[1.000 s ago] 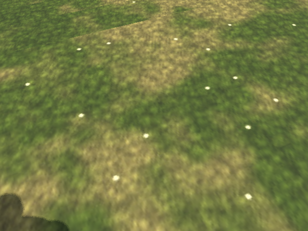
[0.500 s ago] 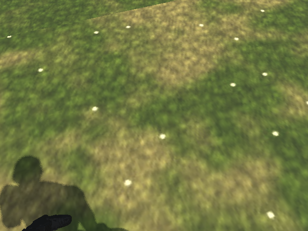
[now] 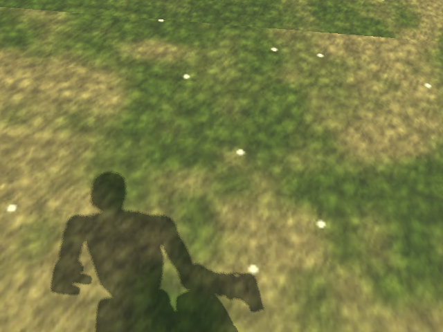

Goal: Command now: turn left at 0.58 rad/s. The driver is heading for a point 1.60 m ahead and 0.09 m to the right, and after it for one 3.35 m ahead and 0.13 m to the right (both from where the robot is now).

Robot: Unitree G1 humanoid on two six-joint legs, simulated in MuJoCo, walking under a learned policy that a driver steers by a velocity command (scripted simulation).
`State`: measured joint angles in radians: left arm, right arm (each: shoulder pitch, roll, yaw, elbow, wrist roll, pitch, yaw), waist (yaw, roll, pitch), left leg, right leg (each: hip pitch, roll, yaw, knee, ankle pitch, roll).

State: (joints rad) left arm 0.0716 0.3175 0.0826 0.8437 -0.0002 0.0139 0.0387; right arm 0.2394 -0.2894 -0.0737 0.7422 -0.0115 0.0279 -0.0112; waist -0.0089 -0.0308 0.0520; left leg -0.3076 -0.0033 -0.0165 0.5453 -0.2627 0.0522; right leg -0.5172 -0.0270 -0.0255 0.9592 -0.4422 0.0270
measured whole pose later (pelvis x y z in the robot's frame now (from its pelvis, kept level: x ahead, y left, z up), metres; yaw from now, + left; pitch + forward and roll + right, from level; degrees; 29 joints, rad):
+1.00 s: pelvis +0.32 +0.06 +0.00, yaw +6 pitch +1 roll +0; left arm 0.28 0.30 0.04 0.87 -0.03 -0.09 -0.01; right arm 0.21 -0.27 -0.05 0.72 0.00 -0.08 0.03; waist 0.02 -0.03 0.05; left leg -0.32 -0.04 0.06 0.45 -0.15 0.07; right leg -0.41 -0.07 0.04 1.17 -0.34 -0.04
